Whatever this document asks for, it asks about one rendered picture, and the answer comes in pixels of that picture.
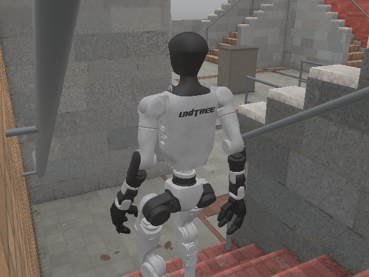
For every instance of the stairs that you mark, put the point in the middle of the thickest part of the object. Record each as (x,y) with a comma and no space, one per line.
(355,57)
(250,261)
(231,41)

